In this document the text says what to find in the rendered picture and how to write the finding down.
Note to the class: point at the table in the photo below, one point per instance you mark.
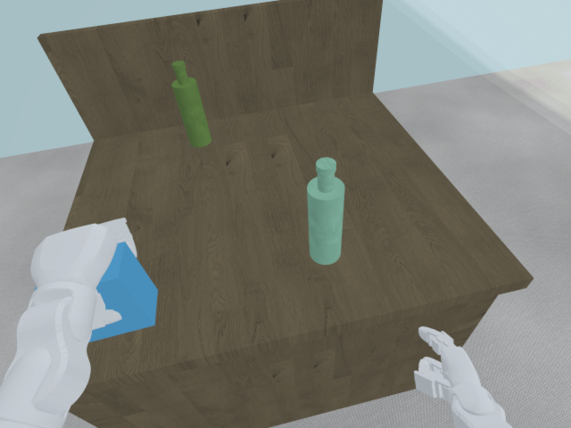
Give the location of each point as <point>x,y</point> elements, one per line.
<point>250,331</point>

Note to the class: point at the robot right hand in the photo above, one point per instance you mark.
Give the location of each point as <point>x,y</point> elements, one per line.
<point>436,379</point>

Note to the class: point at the robot right forearm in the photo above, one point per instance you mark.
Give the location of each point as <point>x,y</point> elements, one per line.
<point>472,406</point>

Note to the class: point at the sponge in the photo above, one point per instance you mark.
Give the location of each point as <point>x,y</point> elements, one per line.
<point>126,288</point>

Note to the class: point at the robot left forearm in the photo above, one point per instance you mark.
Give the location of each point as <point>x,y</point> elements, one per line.
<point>51,368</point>

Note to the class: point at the robot left hand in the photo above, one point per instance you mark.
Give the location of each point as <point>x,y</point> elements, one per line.
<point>82,255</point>

